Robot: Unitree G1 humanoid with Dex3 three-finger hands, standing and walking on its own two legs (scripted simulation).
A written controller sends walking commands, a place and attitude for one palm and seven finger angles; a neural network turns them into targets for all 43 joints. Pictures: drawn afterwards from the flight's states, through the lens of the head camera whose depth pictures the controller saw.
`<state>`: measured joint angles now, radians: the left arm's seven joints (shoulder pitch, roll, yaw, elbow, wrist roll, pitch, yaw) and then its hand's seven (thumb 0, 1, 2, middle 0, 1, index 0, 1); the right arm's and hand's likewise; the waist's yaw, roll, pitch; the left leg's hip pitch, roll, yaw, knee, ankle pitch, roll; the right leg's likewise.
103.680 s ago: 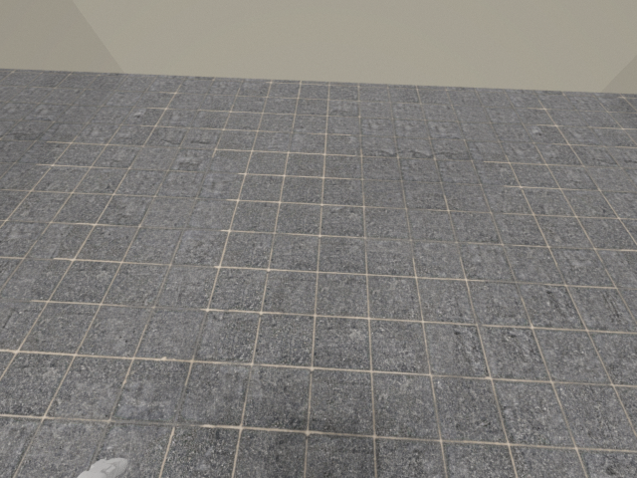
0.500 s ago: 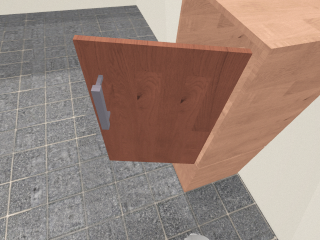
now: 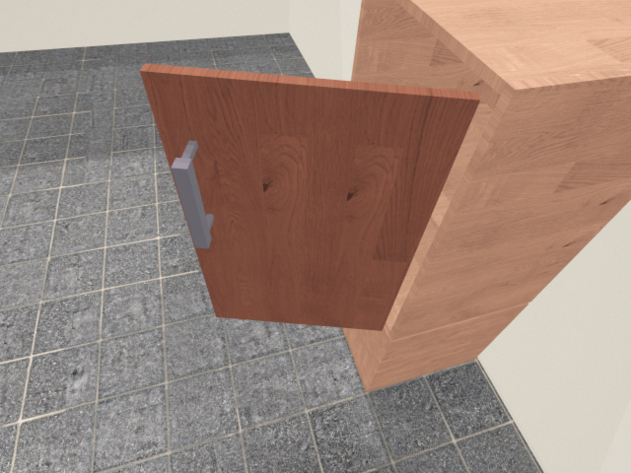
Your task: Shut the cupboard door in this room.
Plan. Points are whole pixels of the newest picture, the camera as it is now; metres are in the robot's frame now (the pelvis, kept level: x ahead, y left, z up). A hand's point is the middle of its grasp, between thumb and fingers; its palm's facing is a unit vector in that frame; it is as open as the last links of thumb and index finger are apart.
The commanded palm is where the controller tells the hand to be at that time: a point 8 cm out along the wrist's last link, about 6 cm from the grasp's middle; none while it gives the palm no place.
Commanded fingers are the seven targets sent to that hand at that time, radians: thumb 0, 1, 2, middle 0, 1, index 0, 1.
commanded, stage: come to a stop and stand still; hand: left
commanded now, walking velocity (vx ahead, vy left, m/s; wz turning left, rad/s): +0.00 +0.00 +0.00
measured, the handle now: (197, 197) +0.45 +0.21 +0.08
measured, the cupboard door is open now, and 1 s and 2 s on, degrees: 70 70 70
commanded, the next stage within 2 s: look again from close up in 0.44 s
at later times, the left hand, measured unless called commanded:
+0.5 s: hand out of the picture +0.04 +0.23 -0.17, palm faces -0.01 -0.98 -0.22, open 7.3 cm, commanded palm none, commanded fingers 0.00 0.90 0.90 -0.20 -0.30 -0.20 -0.30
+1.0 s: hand out of the picture +0.00 +0.21 -0.16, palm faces -0.04 -0.98 -0.20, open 7.3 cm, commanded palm none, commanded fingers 0.00 0.90 0.90 -0.20 -0.30 -0.20 -0.30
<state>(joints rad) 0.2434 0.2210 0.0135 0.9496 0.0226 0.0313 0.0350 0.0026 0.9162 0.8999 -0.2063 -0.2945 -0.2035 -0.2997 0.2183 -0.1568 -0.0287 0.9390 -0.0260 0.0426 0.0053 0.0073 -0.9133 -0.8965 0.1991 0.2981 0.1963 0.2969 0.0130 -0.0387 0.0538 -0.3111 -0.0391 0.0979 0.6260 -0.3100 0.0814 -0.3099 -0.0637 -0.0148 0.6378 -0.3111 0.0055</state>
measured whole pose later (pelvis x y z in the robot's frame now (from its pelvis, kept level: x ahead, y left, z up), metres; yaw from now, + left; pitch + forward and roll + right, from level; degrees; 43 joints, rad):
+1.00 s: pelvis +0.00 +0.03 +0.01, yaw -2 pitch -2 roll +0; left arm 0.31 0.16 -0.01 1.08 0.02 0.00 0.05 0.00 0.91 0.90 -0.20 -0.29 -0.20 -0.30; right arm 0.25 -0.16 -0.02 1.13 -0.01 0.00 -0.01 0.01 -0.91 -0.90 0.20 0.30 0.20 0.30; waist -0.01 -0.01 0.07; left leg -0.17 -0.09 0.15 0.40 -0.21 0.12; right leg -0.20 -0.10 0.04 0.44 -0.21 0.06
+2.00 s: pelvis +0.01 -0.02 -0.05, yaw +4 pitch +11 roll -2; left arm 0.47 0.26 0.21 -0.10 -0.35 -0.30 -0.36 0.02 0.90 0.90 -0.80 -0.94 -0.80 -0.95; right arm 0.29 -0.20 0.03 0.53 0.03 -0.22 -0.05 0.02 -0.90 -0.90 0.21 0.30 0.20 0.30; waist 0.01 0.05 -0.12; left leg -0.75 -0.02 0.00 1.04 -0.48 0.05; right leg -0.72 0.03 -0.09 0.98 -0.46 -0.04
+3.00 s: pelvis +0.02 +0.01 -0.01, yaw +4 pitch +4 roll -2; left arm 0.34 0.29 0.17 -0.14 -0.28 -0.14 -0.26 0.02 0.90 0.90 -1.30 -1.49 -1.30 -1.50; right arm 0.28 -0.26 0.05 0.56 0.04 -0.26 -0.05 0.02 -0.91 -0.90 0.20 0.30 0.20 0.30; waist 0.00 0.03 -0.08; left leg -0.46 -0.05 0.01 0.79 -0.40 0.08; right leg -0.42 0.01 -0.07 0.72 -0.37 -0.01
